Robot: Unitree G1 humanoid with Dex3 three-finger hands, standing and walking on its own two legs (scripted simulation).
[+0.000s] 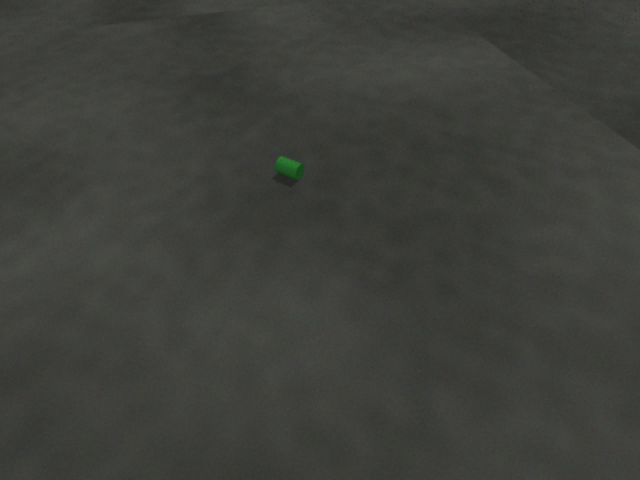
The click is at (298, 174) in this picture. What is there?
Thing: lying can
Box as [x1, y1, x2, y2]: [275, 156, 304, 179]
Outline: 280,156 275,163 275,170 298,179 302,175 304,168 303,164
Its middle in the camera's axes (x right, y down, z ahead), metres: -0.13 -0.37 +1.93
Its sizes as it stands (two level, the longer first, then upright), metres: 0.121 0.083 0.083
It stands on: the floor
